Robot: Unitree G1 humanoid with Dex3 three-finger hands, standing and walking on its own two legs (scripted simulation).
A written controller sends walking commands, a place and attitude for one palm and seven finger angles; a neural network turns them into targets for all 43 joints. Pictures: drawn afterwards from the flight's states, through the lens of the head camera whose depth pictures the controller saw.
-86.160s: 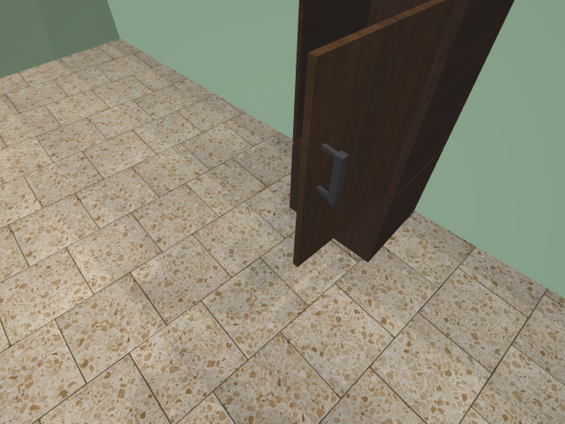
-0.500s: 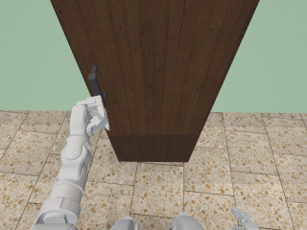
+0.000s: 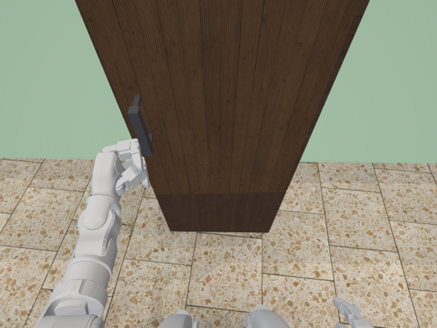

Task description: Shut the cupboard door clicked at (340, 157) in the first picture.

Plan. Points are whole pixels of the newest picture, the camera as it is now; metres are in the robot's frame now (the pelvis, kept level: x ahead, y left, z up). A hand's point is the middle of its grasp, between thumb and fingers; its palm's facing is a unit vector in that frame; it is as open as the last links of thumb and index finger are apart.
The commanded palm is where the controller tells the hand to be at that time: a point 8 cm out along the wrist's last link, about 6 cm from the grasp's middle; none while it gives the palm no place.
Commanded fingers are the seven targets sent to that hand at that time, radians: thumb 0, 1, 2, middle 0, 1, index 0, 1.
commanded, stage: push the door shut along its arc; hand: left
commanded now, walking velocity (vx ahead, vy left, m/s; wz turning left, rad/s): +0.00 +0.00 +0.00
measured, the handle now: (143, 126) +0.49 +0.17 +0.06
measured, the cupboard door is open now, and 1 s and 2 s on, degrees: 2 0 0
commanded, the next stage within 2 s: pull the fist back off the door in 0.54 s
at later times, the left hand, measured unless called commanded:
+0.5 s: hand (153, 148) +0.44 +0.14 +0.06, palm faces -0.13 -0.99 -0.03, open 3.3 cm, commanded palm +0.45 +0.18 +0.06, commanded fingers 0.00 0.90 0.90 -1.30 -1.50 -1.30 -1.50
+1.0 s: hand (161, 147) +0.44 +0.13 +0.05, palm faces +0.03 -1.00 -0.06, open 3.2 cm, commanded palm +0.41 +0.18 +0.06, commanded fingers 0.00 0.90 0.90 -1.30 -1.50 -1.30 -1.50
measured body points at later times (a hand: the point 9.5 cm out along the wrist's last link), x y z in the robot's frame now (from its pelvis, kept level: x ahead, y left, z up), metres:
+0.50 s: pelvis -0.01 +0.01 -0.01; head +0.08 +0.01 +0.43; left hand +0.44 +0.20 +0.06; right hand +0.05 -0.25 -0.14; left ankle +0.01 +0.11 -0.68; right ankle +0.04 -0.10 -0.68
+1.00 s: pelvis -0.05 +0.01 -0.03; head +0.05 +0.01 +0.41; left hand +0.43 +0.18 +0.06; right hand +0.00 -0.25 -0.14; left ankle +0.01 +0.11 -0.68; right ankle +0.04 -0.09 -0.68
